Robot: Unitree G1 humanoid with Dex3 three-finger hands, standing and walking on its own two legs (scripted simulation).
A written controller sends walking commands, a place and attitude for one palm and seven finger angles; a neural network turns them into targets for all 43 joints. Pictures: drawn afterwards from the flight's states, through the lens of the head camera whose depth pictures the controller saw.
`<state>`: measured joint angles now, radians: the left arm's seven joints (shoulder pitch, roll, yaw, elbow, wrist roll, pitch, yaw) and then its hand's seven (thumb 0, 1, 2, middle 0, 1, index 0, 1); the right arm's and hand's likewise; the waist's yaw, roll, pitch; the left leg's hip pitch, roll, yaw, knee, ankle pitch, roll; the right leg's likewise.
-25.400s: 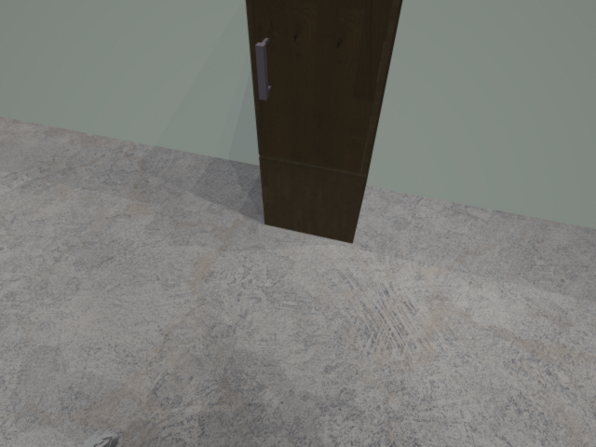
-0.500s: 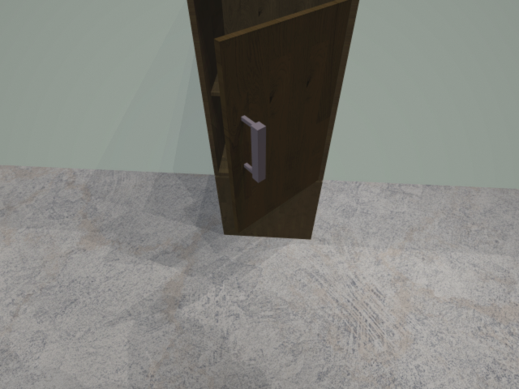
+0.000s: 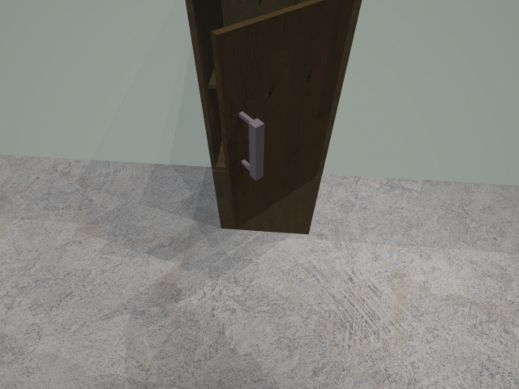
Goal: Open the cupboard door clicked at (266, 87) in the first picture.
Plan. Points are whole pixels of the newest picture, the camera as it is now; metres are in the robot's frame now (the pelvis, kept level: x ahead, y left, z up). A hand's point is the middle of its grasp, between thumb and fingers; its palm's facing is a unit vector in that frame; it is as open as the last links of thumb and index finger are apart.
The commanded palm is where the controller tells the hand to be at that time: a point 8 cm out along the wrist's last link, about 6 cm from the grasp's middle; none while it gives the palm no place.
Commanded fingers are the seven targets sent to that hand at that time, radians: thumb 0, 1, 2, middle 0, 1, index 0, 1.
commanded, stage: look to check the result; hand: left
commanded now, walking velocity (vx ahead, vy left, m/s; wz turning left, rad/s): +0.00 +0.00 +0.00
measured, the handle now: (250, 146) +0.62 +0.06 -0.01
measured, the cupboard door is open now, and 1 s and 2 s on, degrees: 44 44 44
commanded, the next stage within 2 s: walk to a spot facing it in 0.32 s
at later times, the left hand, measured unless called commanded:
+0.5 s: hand out of the picture +0.01 +0.17 -0.18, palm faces +0.03 -0.98 -0.20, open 7.4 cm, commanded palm none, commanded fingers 0.00 0.90 0.90 -0.20 -0.30 -0.20 -0.30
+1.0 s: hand out of the picture +0.09 +0.17 -0.17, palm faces -0.16 -0.94 -0.32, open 7.4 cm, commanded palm none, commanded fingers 0.00 0.90 0.90 -0.20 -0.30 -0.20 -0.30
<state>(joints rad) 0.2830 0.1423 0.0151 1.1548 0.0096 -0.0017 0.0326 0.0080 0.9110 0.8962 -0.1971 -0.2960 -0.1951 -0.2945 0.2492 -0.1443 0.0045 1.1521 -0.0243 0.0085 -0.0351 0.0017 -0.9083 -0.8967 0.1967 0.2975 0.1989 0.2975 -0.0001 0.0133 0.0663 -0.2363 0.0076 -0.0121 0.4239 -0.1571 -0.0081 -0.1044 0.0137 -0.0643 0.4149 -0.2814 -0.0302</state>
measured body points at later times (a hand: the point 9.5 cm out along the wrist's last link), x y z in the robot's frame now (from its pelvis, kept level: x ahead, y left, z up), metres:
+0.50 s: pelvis +0.01 +0.00 +0.00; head +0.03 +0.00 +0.45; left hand +0.01 +0.22 -0.16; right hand +0.02 -0.22 -0.16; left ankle +0.05 +0.12 -0.74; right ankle -0.03 -0.10 -0.74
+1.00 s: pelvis +0.00 -0.03 -0.01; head +0.05 -0.07 +0.43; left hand +0.10 +0.22 -0.14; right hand +0.02 -0.29 -0.17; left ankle +0.01 +0.12 -0.67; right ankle -0.04 -0.09 -0.74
